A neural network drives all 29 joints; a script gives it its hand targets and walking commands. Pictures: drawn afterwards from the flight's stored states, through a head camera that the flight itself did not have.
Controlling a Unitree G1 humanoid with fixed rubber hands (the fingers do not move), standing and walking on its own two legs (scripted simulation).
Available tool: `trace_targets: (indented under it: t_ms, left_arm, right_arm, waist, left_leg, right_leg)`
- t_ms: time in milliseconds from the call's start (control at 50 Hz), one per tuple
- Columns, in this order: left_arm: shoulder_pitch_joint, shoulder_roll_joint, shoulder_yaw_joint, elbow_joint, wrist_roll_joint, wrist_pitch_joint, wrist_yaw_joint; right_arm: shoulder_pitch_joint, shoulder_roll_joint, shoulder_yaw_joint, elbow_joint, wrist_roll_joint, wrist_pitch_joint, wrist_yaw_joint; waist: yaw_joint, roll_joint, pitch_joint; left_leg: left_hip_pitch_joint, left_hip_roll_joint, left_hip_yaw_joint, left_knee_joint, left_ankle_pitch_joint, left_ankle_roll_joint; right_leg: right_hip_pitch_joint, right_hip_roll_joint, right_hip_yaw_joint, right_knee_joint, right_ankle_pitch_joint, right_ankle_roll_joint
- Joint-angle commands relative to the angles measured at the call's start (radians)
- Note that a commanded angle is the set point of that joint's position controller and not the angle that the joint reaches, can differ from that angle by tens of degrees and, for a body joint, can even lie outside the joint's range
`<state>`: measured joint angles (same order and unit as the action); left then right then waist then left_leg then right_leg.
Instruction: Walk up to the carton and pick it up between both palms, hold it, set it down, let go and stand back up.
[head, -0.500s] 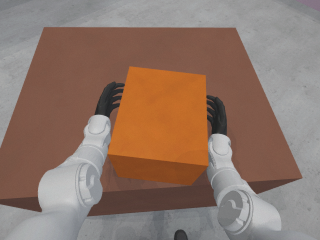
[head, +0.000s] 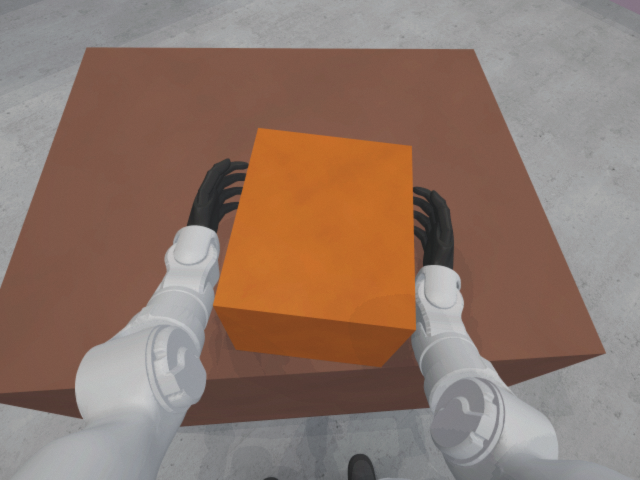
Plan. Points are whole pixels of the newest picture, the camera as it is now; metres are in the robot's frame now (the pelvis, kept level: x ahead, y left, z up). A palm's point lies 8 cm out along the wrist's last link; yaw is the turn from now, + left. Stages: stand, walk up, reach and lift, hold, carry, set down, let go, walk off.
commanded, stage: set down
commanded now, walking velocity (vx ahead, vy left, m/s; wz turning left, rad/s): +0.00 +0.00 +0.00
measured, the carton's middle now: (321, 250) +0.40 -0.03 -0.02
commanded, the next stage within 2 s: none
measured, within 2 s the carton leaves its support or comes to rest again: neither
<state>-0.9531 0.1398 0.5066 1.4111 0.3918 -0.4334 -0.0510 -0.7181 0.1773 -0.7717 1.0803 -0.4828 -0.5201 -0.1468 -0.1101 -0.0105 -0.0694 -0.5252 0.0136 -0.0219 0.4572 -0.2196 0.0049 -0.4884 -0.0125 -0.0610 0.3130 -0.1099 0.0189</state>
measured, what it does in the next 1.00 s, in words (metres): stands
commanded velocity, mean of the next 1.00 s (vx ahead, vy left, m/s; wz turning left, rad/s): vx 0.00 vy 0.00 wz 0.00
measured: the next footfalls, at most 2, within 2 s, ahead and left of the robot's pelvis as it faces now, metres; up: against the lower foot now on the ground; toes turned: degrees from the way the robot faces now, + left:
none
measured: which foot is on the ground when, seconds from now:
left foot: down 0.00-1.00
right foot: down 0.00-1.00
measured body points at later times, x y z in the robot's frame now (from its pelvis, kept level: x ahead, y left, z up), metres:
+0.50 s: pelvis +0.00 +0.00 +0.00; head +0.11 +0.02 +0.43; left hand +0.46 +0.12 +0.01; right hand +0.38 -0.18 +0.00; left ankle -0.02 +0.11 -0.74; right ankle +0.01 -0.14 -0.74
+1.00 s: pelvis -0.01 +0.01 -0.03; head +0.08 +0.03 +0.41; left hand +0.48 +0.17 +0.02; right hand +0.39 -0.24 +0.01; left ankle -0.02 +0.11 -0.74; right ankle +0.01 -0.14 -0.74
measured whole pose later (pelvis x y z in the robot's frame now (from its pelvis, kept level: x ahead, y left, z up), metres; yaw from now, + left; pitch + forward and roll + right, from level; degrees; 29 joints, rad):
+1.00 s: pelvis -0.01 +0.01 -0.03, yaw -2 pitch +23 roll -4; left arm -1.05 0.35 -0.15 1.58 -0.31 -0.38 -0.03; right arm -0.90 -0.15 -0.07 1.39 0.30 -0.37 -0.16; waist -0.15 0.04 -0.22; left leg -0.83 0.03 0.00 0.79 -0.36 0.01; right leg -0.80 0.00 -0.04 0.65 -0.24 0.03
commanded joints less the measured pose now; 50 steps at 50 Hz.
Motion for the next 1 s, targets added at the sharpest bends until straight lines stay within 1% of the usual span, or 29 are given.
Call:
trace_targets:
  t_ms: [0,120,180,240,320,340,360,400,420,440,460,480,500,520,560,600,660,700,720,740,760,780,840,860,880,920,940,960,980]
  left_arm:
    - [-0.437,-0.515,-0.132,0.020,0.079,0.003,-0.094]
    - [-0.415,-0.479,-0.121,0.012,0.081,0.004,-0.089]
    - [-0.420,-0.514,-0.104,0.023,0.107,0.012,-0.100]
    - [-0.407,-0.464,-0.089,0.020,0.100,0.013,-0.097]
    - [-0.413,-0.390,-0.079,0.010,0.090,0.023,-0.088]
    - [-0.427,-0.403,-0.082,-0.006,0.094,0.024,-0.085]
    - [-0.403,-0.331,-0.072,-0.004,0.087,0.026,-0.070]
    - [-0.387,-0.296,-0.050,-0.017,0.095,0.041,-0.059]
    - [-0.376,-0.188,-0.045,-0.032,0.061,0.037,-0.039]
    - [-0.392,-0.165,-0.050,-0.051,0.035,0.038,-0.023]
    - [-0.390,-0.069,-0.073,-0.074,-0.011,0.033,0.006]
    - [-0.406,-0.034,-0.108,-0.092,-0.064,0.028,0.025]
    - [-0.423,0.090,-0.146,-0.086,-0.141,0.015,0.051]
    - [-0.449,0.105,-0.203,-0.057,-0.214,0.011,0.069]
    - [-0.480,0.144,-0.287,-0.029,-0.329,-0.007,0.082]
    - [-0.506,0.179,-0.338,0.028,-0.403,-0.020,0.079]
    - [-0.546,0.224,-0.411,0.035,-0.477,-0.035,0.071]
    - [-0.534,0.248,-0.426,0.052,-0.505,-0.042,0.066]
    - [-0.535,0.251,-0.450,0.085,-0.514,-0.040,0.061]
    - [-0.502,0.255,-0.461,0.131,-0.513,-0.028,0.053]
    - [-0.501,0.278,-0.466,0.107,-0.527,-0.029,0.047]
    - [-0.510,0.282,-0.494,0.125,-0.556,-0.027,0.041]
    - [-0.519,0.286,-0.554,0.139,-0.618,-0.019,0.028]
    - [-0.543,0.298,-0.571,0.104,-0.635,-0.022,0.024]
    - [-0.568,0.316,-0.596,0.013,-0.660,-0.026,0.026]
    - [-0.601,0.314,-0.640,-0.003,-0.687,0.002,0.024]
    - [-0.605,0.301,-0.666,0.035,-0.702,0.024,0.017]
    - [-0.633,0.310,-0.687,-0.006,-0.729,0.028,0.017]
    - [-0.635,0.297,-0.717,0.010,-0.749,0.030,0.015]
  right_arm:
    - [-0.417,0.499,0.243,0.128,-0.140,0.009,0.129]
    - [-0.390,0.441,0.241,0.135,-0.123,0.015,0.139]
    - [-0.398,0.498,0.228,0.128,-0.151,0.020,0.139]
    - [-0.371,0.456,0.224,0.144,-0.145,0.028,0.133]
    - [-0.365,0.392,0.193,0.144,-0.140,0.039,0.116]
    - [-0.378,0.406,0.177,0.140,-0.151,0.037,0.112]
    - [-0.357,0.322,0.179,0.143,-0.124,0.035,0.108]
    - [-0.333,0.292,0.174,0.165,-0.105,0.044,0.099]
    - [-0.319,0.180,0.181,0.153,-0.065,0.046,0.084]
    - [-0.330,0.171,0.172,0.140,-0.049,0.042,0.064]
    - [-0.317,0.071,0.177,0.158,-0.002,0.036,0.041]
    - [-0.349,0.066,0.234,0.156,0.059,0.034,0.024]
    - [-0.343,-0.065,0.258,0.141,0.132,0.025,-0.003]
    - [-0.379,-0.077,0.317,0.173,0.213,0.026,-0.022]
    - [-0.411,-0.125,0.423,0.188,0.353,0.019,-0.045]
    - [-0.453,-0.180,0.467,0.195,0.432,0.016,-0.055]
    - [-0.515,-0.277,0.504,0.163,0.511,-0.008,-0.062]
    - [-0.518,-0.314,0.546,0.171,0.551,-0.012,-0.059]
    - [-0.514,-0.327,0.552,0.218,0.567,-0.010,-0.056]
    - [-0.496,-0.343,0.583,0.269,0.595,-0.001,-0.051]
    - [-0.493,-0.368,0.605,0.238,0.628,-0.001,-0.050]
    - [-0.511,-0.372,0.624,0.235,0.652,0.005,-0.051]
    - [-0.533,-0.404,0.676,0.247,0.719,0.031,-0.036]
    - [-0.537,-0.407,0.696,0.214,0.745,0.041,-0.031]
    - [-0.547,-0.432,0.694,0.140,0.761,0.048,-0.027]
    - [-0.583,-0.474,0.694,0.139,0.778,0.089,-0.014]
    - [-0.597,-0.480,0.705,0.183,0.790,0.119,-0.006]
    - [-0.618,-0.484,0.713,0.130,0.802,0.138,0.003]
    - [-0.615,-0.463,0.728,0.139,0.811,0.154,0.006]
  waist:
    - [-0.011,0.110,-0.451]
    - [-0.002,0.134,-0.439]
    - [-0.017,0.111,-0.439]
    - [-0.016,0.105,-0.422]
    - [-0.022,0.099,-0.390]
    - [-0.024,0.108,-0.404]
    - [-0.007,0.128,-0.438]
    - [-0.010,0.116,-0.408]
    - [-0.006,0.115,-0.461]
    - [-0.018,0.099,-0.467]
    - [-0.019,0.120,-0.497]
    - [-0.011,0.112,-0.513]
    - [-0.020,0.124,-0.621]
    - [-0.028,0.133,-0.654]
    - [-0.026,0.161,-0.763]
    - [-0.038,0.149,-0.806]
    - [-0.038,0.176,-0.926]
    - [-0.034,0.152,-0.942]
    - [-0.055,0.150,-0.901]
    - [-0.043,0.144,-0.832]
    - [-0.036,0.141,-0.866]
    - [-0.052,0.118,-0.856]
    - [-0.054,0.132,-0.812]
    - [-0.044,0.159,-0.823]
    - [-0.054,0.176,-0.916]
    - [-0.076,0.194,-0.906]
    - [-0.079,0.194,-0.825]
    - [-0.060,0.202,-0.852]
    - [-0.072,0.210,-0.817]
  left_leg:
    - [0.172,0.006,0.069,-0.041,0.212,-0.070]
    - [0.198,0.012,0.063,-0.026,0.254,-0.076]
    - [0.185,0.004,0.065,-0.031,0.208,-0.066]
    - [0.181,0.003,0.069,-0.028,0.210,-0.061]
    - [0.153,0.004,0.070,-0.053,0.131,-0.057]
    - [0.162,0.003,0.072,-0.050,0.146,-0.062]
    - [0.187,0.002,0.076,-0.027,0.206,-0.071]
    - [0.220,0.003,0.073,-0.025,0.240,-0.069]
    - [0.221,-0.004,0.084,-0.013,0.267,-0.070]
    - [0.190,-0.006,0.082,-0.012,0.233,-0.062]
    - [0.176,-0.005,0.079,-0.001,0.249,-0.071]
    - [0.158,-0.010,0.078,0.013,0.262,-0.065]
    - [0.149,-0.014,0.083,0.043,0.286,-0.076]
    - [0.122,-0.012,0.072,0.074,0.304,-0.079]
    - [0.095,-0.017,0.063,0.146,0.357,-0.089]
    - [0.086,-0.019,0.056,0.212,0.377,-0.093]
    - [0.138,-0.020,0.055,0.292,0.485,-0.120]
    - [0.133,-0.025,0.056,0.323,0.544,-0.122]
    - [0.137,-0.020,0.041,0.327,0.555,-0.127]
    - [0.143,-0.018,0.037,0.324,0.555,-0.125]
    - [0.143,-0.027,0.048,0.327,0.553,-0.122]
    - [0.123,-0.029,0.041,0.326,0.516,-0.115]
    - [0.135,-0.022,0.027,0.339,0.489,-0.116]
    - [0.139,-0.024,0.031,0.337,0.476,-0.116]
    - [0.188,-0.019,0.029,0.341,0.521,-0.124]
    - [0.259,-0.008,0.011,0.338,0.568,-0.138]
    - [0.249,-0.001,-0.002,0.322,0.503,-0.133]
    - [0.230,-0.002,0.001,0.304,0.427,-0.125]
    - [0.213,-0.004,-0.010,0.304,0.386,-0.119]
  right_leg:
    - [0.216,0.016,-0.064,0.025,0.152,-0.032]
    - [0.170,0.019,-0.063,0.030,0.161,-0.037]
    - [0.164,0.018,-0.068,0.026,0.133,-0.026]
    - [0.177,0.017,-0.064,0.036,0.157,-0.021]
    - [0.181,0.017,-0.061,0.039,0.091,-0.014]
    - [0.165,0.017,-0.063,0.035,0.089,-0.014]
    - [0.164,0.021,-0.059,0.048,0.131,-0.023]
    - [0.165,0.026,-0.059,0.038,0.129,-0.019]
    - [0.181,0.028,-0.047,0.049,0.166,-0.018]
    - [0.182,0.025,-0.043,0.051,0.154,-0.009]
    - [0.186,0.030,-0.037,0.078,0.182,-0.013]
    - [0.189,0.032,-0.029,0.093,0.204,-0.007]
    - [0.200,0.034,-0.017,0.121,0.264,-0.007]
    - [0.186,0.039,-0.012,0.153,0.292,-0.011]
    - [0.158,0.039,-0.005,0.211,0.359,-0.013]
    - [0.090,0.043,-0.011,0.255,0.359,-0.007]
    - [0.027,0.059,-0.025,0.299,0.404,0.001]
    - [0.042,0.066,-0.022,0.326,0.457,0.007]
    - [0.017,0.068,-0.026,0.335,0.451,0.008]
    - [0.012,0.069,-0.027,0.332,0.424,0.007]
    - [0.026,0.067,-0.021,0.326,0.433,0.006]
    - [0.010,0.068,-0.020,0.330,0.411,0.008]
    - [-0.077,0.069,-0.034,0.342,0.333,0.004]
    - [-0.093,0.064,-0.035,0.341,0.309,0.000]
    - [-0.095,0.072,-0.039,0.341,0.331,0.000]
    - [-0.143,0.079,-0.048,0.324,0.297,-0.007]
    - [-0.189,0.074,-0.054,0.312,0.210,-0.017]
    - [-0.198,0.068,-0.052,0.309,0.153,-0.019]
    - [-0.219,0.058,-0.050,0.318,0.138,-0.025]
